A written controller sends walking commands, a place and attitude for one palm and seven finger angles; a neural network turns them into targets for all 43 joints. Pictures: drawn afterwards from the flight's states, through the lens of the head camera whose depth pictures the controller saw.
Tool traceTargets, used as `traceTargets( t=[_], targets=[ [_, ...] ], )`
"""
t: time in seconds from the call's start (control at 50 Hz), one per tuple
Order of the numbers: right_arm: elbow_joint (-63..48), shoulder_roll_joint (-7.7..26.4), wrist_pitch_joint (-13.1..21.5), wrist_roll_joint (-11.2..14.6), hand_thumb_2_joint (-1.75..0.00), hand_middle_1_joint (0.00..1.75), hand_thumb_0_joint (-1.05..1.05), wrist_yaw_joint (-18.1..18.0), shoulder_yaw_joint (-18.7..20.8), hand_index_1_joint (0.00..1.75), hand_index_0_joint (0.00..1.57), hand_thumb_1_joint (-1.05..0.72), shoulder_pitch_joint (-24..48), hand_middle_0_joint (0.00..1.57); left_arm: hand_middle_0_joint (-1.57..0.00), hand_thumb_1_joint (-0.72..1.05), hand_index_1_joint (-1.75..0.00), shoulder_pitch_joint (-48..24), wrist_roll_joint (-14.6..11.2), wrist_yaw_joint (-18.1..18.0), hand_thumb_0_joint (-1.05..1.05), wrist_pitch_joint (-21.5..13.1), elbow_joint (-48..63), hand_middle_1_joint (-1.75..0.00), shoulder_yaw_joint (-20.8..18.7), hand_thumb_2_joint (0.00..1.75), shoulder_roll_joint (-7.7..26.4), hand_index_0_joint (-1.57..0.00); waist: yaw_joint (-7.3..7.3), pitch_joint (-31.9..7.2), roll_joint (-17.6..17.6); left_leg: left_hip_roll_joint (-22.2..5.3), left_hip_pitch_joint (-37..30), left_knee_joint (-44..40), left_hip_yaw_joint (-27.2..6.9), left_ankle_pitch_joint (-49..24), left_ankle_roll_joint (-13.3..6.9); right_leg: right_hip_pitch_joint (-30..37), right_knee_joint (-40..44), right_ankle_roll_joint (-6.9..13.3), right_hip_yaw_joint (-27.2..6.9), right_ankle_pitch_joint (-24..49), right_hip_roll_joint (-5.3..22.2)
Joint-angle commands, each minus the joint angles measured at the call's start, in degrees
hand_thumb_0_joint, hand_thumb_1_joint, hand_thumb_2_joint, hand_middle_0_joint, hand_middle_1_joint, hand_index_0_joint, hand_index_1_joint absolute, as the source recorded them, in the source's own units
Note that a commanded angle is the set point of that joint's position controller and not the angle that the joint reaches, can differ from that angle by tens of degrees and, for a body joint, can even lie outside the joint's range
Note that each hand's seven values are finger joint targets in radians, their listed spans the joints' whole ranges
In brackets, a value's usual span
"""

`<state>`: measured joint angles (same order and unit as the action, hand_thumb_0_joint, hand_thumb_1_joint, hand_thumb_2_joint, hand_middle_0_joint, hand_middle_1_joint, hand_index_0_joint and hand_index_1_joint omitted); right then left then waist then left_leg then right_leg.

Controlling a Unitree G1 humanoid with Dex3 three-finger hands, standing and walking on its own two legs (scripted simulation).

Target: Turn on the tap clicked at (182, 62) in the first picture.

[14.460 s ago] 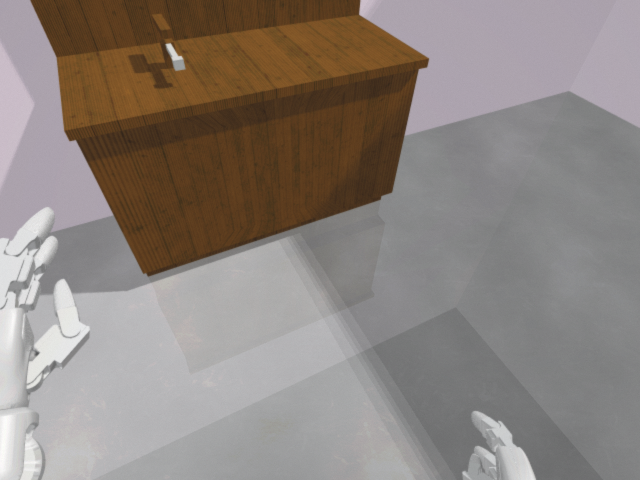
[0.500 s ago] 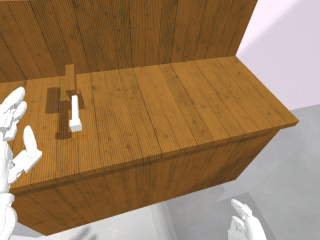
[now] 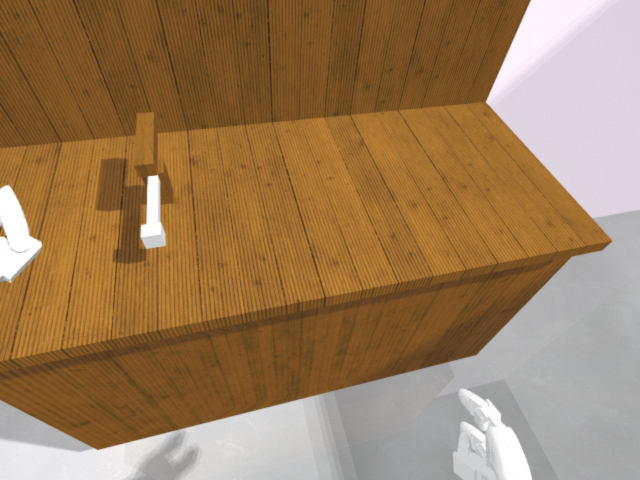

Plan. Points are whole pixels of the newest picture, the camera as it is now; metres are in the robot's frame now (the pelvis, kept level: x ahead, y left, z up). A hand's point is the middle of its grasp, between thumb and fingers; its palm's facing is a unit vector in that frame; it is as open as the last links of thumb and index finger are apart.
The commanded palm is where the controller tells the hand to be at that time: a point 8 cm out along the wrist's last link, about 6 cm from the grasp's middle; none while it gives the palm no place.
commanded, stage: come to a stop and stand still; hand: left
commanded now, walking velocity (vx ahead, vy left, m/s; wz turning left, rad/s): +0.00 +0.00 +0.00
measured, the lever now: (153, 235) +0.41 +0.31 +0.01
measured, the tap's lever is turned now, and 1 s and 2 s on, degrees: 0 0 0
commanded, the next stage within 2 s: look again from close up in 0.70 s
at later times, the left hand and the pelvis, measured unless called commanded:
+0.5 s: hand (83, 285) +0.22 +0.25 +0.18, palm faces +0.39 -0.87 -0.31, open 7.4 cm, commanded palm +0.17 +0.28 +0.18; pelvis +0.00 +0.01 +0.00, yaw -1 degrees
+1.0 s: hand (68, 285) +0.23 +0.27 +0.16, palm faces +0.39 -0.85 -0.34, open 7.4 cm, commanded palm +0.17 +0.30 +0.18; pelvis +0.01 +0.02 +0.00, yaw +0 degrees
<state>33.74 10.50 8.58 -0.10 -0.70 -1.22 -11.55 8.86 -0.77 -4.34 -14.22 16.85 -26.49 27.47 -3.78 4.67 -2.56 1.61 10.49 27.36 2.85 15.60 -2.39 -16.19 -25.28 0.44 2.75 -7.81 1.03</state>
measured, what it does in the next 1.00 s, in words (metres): stands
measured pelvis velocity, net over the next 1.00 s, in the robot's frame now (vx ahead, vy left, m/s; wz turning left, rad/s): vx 0.01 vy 0.02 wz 0.00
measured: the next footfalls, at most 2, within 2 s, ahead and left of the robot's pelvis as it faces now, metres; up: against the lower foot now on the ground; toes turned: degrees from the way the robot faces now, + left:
none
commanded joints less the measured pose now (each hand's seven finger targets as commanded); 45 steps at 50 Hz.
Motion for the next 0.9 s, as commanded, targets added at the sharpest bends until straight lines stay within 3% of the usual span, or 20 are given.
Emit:
traceTargets(
  t=[0.0,0.02,0.06,0.1,0.12,0.16,0.2,0.22,0.24,0.28,0.36,0.46,0.52,0.54,0.62,0.64,0.72,0.74,0.82,0.88],
  targets=[
    [-9.94,7.79,3.46,1.21,-0.90,0.30,0.00,1.77,3.60,0.30,0.20,-0.90,2.04,0.20,-0.20,0.90,-0.30,9.40,-2.02,0.07,0.00,-3.86,15.16,-0.30,4.79,0.90,-1.43,-0.20,1.20,-13.34,10.71,-6.33,2.45,-4.26,-3.12,-17.59,2.62,13.45,-1.08,1.83,-5.82,12.00,3.52],
    [-10.08,7.30,3.48,1.86,-0.90,0.30,0.00,2.20,3.34,0.30,0.20,-0.90,3.06,0.20,-0.20,0.90,-0.30,12.63,-2.47,-0.07,0.00,-3.39,14.98,-0.30,6.22,0.90,-3.37,-0.20,1.19,-12.74,7.74,-6.47,2.43,-5.03,-3.07,-16.12,2.32,13.32,-1.21,1.47,-4.61,11.59,3.14],
    [-10.63,8.09,3.29,1.57,-0.90,0.30,0.00,1.86,3.43,0.30,0.20,-0.90,2.93,0.20,-0.20,0.90,-0.30,13.49,-2.05,-0.79,0.00,-2.79,15.89,-0.30,4.20,0.90,-0.43,-0.20,1.12,-10.82,-1.12,-6.46,5.16,-5.57,-3.74,-10.63,2.09,13.29,0.48,0.75,-4.51,8.58,2.85],
    [-10.43,8.20,3.00,1.23,-0.90,0.30,0.00,0.70,3.51,0.30,0.20,-0.90,3.22,0.20,-0.20,0.90,-0.30,12.73,-2.00,-1.56,0.00,-2.56,14.40,-0.30,-0.23,0.90,3.16,-0.20,1.22,-9.71,-7.16,-5.70,5.62,-5.97,-3.82,-3.77,1.78,11.10,3.04,0.64,-6.14,3.05,3.16],
    [-10.18,8.37,2.59,1.38,-0.90,0.30,0.00,0.06,3.40,0.30,0.20,-0.90,3.93,0.20,-0.20,0.90,-0.30,11.32,-2.03,-2.23,0.00,-2.56,15.45,-0.30,-4.44,0.90,7.29,-0.20,1.37,-9.29,-5.83,-5.31,5.01,-6.54,-3.86,-2.43,1.67,9.85,3.54,0.79,-6.37,1.21,3.16],
    [-10.89,7.48,2.48,1.06,-0.90,0.30,0.00,-0.99,2.78,0.30,0.20,-0.90,4.47,0.20,-0.20,0.90,-0.30,8.21,-2.36,-2.04,0.00,-3.07,15.27,-0.30,-4.17,0.90,5.86,-0.20,1.68,-7.49,-3.65,-4.88,6.21,-7.22,-4.19,1.57,1.12,8.06,5.17,0.81,-7.45,-4.64,3.62],
    [-10.77,7.41,2.85,0.83,-0.90,0.30,0.00,-1.48,2.56,0.30,0.20,-0.90,4.52,0.20,-0.20,0.90,-0.30,3.78,-2.01,-1.94,0.00,-3.71,17.75,-0.30,-3.24,0.90,5.76,-0.20,1.87,-6.23,3.39,-4.76,6.73,-8.09,-4.34,4.09,0.60,6.98,5.70,1.07,-8.50,-7.79,3.52],
    [-10.74,7.25,3.07,0.75,-0.90,0.30,0.00,-1.68,2.28,0.30,0.20,-0.90,5.40,0.20,-0.20,0.90,-0.30,0.82,-1.73,-2.07,0.00,-4.03,21.01,-0.30,-4.19,0.90,7.94,-0.20,1.76,-6.37,7.29,-5.01,5.85,-8.52,-4.14,4.06,0.38,6.94,5.07,1.07,-8.06,-6.41,3.12],
    [-10.45,7.04,3.46,0.54,-0.90,0.30,0.00,-1.77,2.15,0.30,0.20,-0.90,4.88,0.20,-0.20,0.90,-0.30,0.20,-1.65,-1.89,0.00,-4.34,20.69,-0.30,-1.89,0.90,5.31,-0.20,1.84,-7.22,9.24,-5.38,6.60,-8.91,-4.33,4.92,0.15,8.58,4.39,1.02,-7.23,-6.28,3.14],
    [-10.09,7.26,4.56,0.50,-0.90,0.30,0.00,-1.59,2.30,0.30,0.20,-0.90,3.90,0.20,-0.20,0.90,-0.30,0.51,-1.29,-2.05,0.00,-4.53,21.81,-0.30,0.09,0.90,3.60,-0.20,1.50,-9.03,10.08,-5.05,5.70,-8.23,-3.68,3.76,0.10,10.63,4.22,1.02,-7.24,-4.05,2.71],
    [-9.13,7.74,5.65,0.43,-0.90,0.30,0.00,-1.03,2.64,0.30,0.20,-0.90,2.91,0.20,-0.20,0.90,-0.30,3.87,-0.80,-2.27,0.00,-4.12,20.78,-0.30,3.56,0.90,0.27,-0.20,1.52,-8.95,6.92,-4.74,4.75,-8.12,-3.55,0.60,0.90,11.10,4.81,0.80,-6.37,-1.90,2.04],
    [-8.87,8.22,4.45,0.60,-0.90,0.30,0.00,-0.84,3.11,0.30,0.20,-0.90,2.28,0.20,-0.20,0.90,-0.30,9.08,-0.83,-2.35,0.00,-3.13,13.79,-0.30,2.32,0.90,0.28,-0.20,1.77,-6.45,2.08,-4.95,6.32,-8.73,-4.00,-2.01,1.67,10.24,5.31,0.62,-5.91,0.35,1.72],
    [-9.13,8.13,3.78,0.70,-0.90,0.30,0.00,-1.01,2.97,0.30,0.20,-0.90,3.05,0.20,-0.20,0.90,-0.30,7.97,-0.90,-2.26,0.00,-3.30,14.57,-0.30,0.06,0.90,2.62,-0.20,1.87,-6.18,3.33,-5.07,6.54,-9.48,-4.17,-3.04,1.81,10.64,5.09,0.53,-5.47,1.91,1.50],
    [-9.45,7.92,3.52,0.61,-0.90,0.30,0.00,-1.08,2.94,0.30,0.20,-0.90,2.98,0.20,-0.20,0.90,-0.30,7.68,-1.06,-2.10,0.00,-3.42,14.80,-0.30,1.00,0.90,1.39,-0.20,1.98,-6.82,3.25,-5.25,6.49,-9.45,-4.23,-3.87,1.79,11.52,4.50,0.49,-4.91,2.65,1.63],
    [-10.11,7.73,3.85,0.54,-0.90,0.30,0.00,-1.00,2.86,0.30,0.20,-0.90,4.13,0.20,-0.20,0.90,-0.30,4.99,-0.94,-2.23,0.00,-4.00,22.23,-0.30,-0.34,0.90,4.19,-0.20,1.75,-9.55,6.44,-5.03,4.73,-8.56,-3.84,-9.13,2.06,14.16,2.47,0.43,-3.72,8.68,1.40],
    [-10.33,7.66,3.89,0.34,-0.90,0.30,0.00,-1.00,2.92,0.30,0.20,-0.90,3.91,0.20,-0.20,0.90,-0.30,5.71,-1.09,-2.16,0.00,-4.01,22.57,-0.30,0.89,0.90,2.54,-0.20,1.81,-10.36,6.68,-5.08,3.96,-8.13,-4.06,-11.19,2.29,14.55,1.96,0.59,-3.58,10.06,1.53],
    [-9.82,7.71,4.17,0.41,-0.90,0.30,0.00,-0.66,3.15,0.30,0.20,-0.90,3.89,0.20,-0.20,0.90,-0.30,7.57,-1.02,-2.60,0.00,-3.81,24.30,-0.30,0.02,0.90,3.38,-0.20,1.70,-11.74,7.29,-4.95,2.65,-6.80,-3.85,-14.76,3.07,15.33,1.40,0.69,-3.14,13.46,1.51],
    [-9.69,7.64,3.93,0.24,-0.90,0.30,0.00,-0.66,3.18,0.30,0.20,-0.90,3.49,0.20,-0.20,0.90,-0.30,8.85,-1.16,-2.60,0.00,-3.60,22.62,-0.30,0.70,0.90,2.00,-0.20,1.86,-11.90,5.87,-5.09,2.40,-6.47,-4.02,-15.66,3.38,15.38,1.46,0.73,-3.05,13.99,1.73],
    [-9.14,7.90,3.16,0.58,-0.90,0.30,0.00,-0.70,3.50,0.30,0.20,-0.90,3.63,0.20,-0.20,0.90,-0.30,9.85,-1.19,-2.64,0.00,-3.07,20.87,-0.30,0.12,0.90,2.23,-0.20,2.00,-10.65,6.67,-5.23,2.75,-7.15,-4.12,-15.60,4.11,14.44,1.41,0.71,-2.73,13.26,1.51],
    [-9.26,8.03,2.41,0.55,-0.90,0.30,0.00,-0.77,3.68,0.30,0.20,-0.90,3.38,0.20,-0.20,0.90,-0.30,9.83,-1.37,-2.44,0.00,-2.75,19.65,-0.30,1.16,0.90,1.07,-0.20,2.10,-10.07,5.05,-5.77,3.29,-7.34,-4.67,-16.39,4.56,14.33,1.28,0.64,-2.32,12.59,1.51]
  ],
)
